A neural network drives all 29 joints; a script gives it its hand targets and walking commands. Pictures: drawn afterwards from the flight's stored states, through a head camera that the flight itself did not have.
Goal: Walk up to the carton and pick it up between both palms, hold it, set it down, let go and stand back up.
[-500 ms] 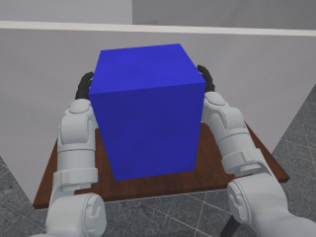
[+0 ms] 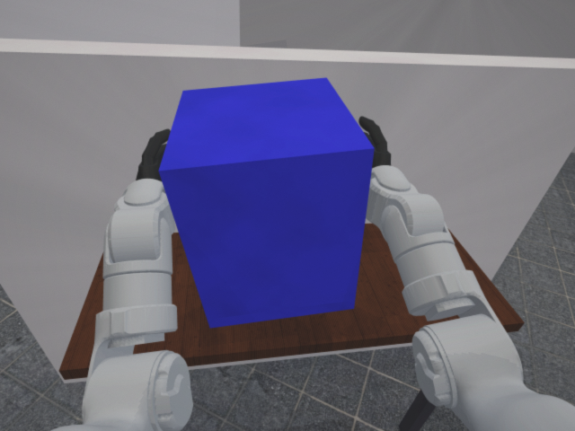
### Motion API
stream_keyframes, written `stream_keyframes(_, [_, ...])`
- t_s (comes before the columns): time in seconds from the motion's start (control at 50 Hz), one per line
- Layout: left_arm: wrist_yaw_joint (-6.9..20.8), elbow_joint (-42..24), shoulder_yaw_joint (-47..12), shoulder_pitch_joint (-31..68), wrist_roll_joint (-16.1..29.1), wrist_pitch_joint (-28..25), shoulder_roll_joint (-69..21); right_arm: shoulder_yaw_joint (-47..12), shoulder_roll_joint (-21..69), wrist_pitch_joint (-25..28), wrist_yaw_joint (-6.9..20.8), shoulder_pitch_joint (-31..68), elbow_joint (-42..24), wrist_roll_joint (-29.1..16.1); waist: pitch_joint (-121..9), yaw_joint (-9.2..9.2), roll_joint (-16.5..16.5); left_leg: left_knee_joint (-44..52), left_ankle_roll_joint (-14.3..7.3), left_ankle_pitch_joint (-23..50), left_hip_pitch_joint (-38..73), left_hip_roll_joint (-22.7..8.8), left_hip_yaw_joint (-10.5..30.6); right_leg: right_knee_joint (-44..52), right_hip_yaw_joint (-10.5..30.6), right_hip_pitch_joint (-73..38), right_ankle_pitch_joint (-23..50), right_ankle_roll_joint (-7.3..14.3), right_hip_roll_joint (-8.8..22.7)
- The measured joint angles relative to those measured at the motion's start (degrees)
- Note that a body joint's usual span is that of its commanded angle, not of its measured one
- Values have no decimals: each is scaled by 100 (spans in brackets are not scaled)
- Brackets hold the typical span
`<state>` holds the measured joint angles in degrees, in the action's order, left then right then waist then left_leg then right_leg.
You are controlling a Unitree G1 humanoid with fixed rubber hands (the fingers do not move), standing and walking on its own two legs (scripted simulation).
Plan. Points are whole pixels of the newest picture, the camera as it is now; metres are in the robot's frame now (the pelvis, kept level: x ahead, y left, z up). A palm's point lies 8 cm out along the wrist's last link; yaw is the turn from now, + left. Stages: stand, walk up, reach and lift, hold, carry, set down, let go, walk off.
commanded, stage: hold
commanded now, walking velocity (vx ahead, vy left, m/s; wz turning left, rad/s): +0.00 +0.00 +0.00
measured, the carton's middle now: (269, 200) +0.36 +0.00 +0.20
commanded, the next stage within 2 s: set down in 0.30 s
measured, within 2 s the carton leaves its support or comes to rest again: neither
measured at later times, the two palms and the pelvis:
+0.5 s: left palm (152, 187) +0.36 +0.15 +0.22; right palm (372, 171) +0.37 -0.14 +0.25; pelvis +0.00 +0.00 +0.00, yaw +0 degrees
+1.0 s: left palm (160, 210) +0.39 +0.16 +0.16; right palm (355, 205) +0.39 -0.13 +0.17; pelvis +0.01 +0.00 +0.00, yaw +1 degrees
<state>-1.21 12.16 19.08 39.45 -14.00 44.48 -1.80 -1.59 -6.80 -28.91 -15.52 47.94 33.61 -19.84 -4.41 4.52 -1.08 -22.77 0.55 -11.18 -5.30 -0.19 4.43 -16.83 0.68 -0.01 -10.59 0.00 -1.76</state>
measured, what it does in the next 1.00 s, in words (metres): stands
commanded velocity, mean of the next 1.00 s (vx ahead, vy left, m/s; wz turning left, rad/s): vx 0.00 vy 0.00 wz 0.00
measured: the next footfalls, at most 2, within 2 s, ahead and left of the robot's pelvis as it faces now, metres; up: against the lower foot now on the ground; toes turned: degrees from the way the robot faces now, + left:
none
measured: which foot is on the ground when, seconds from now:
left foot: down 0.00-1.00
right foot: down 0.00-1.00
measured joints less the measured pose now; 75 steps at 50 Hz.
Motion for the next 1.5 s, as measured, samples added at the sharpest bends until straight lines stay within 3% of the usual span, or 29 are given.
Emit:
stream_keyframes(0.2, [-24, 319, 74, 222, 69, -132, 81, 62, 18, 92, 60, 199, 253, 111, -29, -83, -29, 40, 2, 82, -147, -6, -17, -19, 16, 178, 55, 3, -4])
stream_keyframes(0.32, [-38, 382, 46, 209, 111, -175, 118, 147, 56, 70, 56, 269, 320, 120, -57, -38, -56, 28, 6, 81, -192, 5, 33, 15, -32, 186, 61, 5, 1])
stream_keyframes(0.46, [-49, -23, -4, -29, 103, -158, 67, 115, 125, 176, 64, 26, 25, 130, 55, 72, -128, 96, 5, 73, 25, 17, 41, 88, -41, -38, 52, 3, 15])
stream_keyframes(0.68, [400, 1044, 554, 438, -679, -1304, -79, 1110, 660, 1516, 583, 76, 958, 1490, 404, -105, -277, 420, -20, 189, 491, 54, -80, 108, 38, -336, 36, -2, 82])
stream_keyframes(0.78, [465, 1304, 555, 384, -762, -1676, -84, 1333, 842, 2147, 662, -232, 1167, 1901, 654, -176, -337, 502, -27, 228, 562, 82, -63, 143, -15, -403, 26, -8, 120])
stream_keyframes(0.9, [217, 1143, 169, 89, -453, -2090, -111, 1121, 760, 2736, 630, -641, 950, 1753, 876, -233, -337, 316, -18, 133, 392, 63, -8, 193, -107, -368, 32, -8, 100])
stream_keyframes(1.04, [-14, 967, -65, -98, -214, -2183, -75, 785, 574, 2777, 577, -653, 794, 1492, 872, -133, -365, 205, -15, 59, 222, 40, 5, 224, -154, -272, 28, -9, 80])
stream_keyframes(1.28, [23, 1194, 34, -104, -347, -2129, -152, 774, 541, 2657, 590, -680, 964, 1418, 798, -162, -365, 229, -21, -2, 272, 20, -90, 209, -114, -283, -31, -10, 83])
stream_keyframes(1.5, [41, 1609, 90, -119, -216, -2511, -109, 1045, 707, 2849, 611, -787, 1065, 1800, 765, -237, -243, 240, -23, 38, 165, 39, -64, 195, -189, -186, -27, -15, 110])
